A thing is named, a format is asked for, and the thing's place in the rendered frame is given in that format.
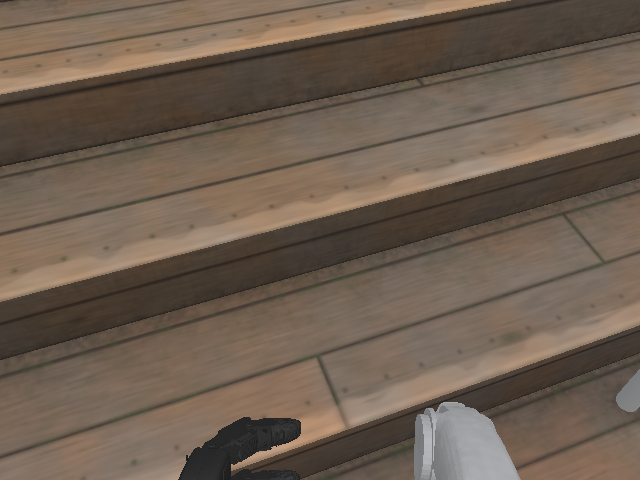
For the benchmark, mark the right robot thigh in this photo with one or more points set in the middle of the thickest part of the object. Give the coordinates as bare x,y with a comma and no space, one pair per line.
459,443

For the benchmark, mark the left robot hand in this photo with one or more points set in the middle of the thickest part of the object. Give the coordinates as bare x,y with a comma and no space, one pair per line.
235,443

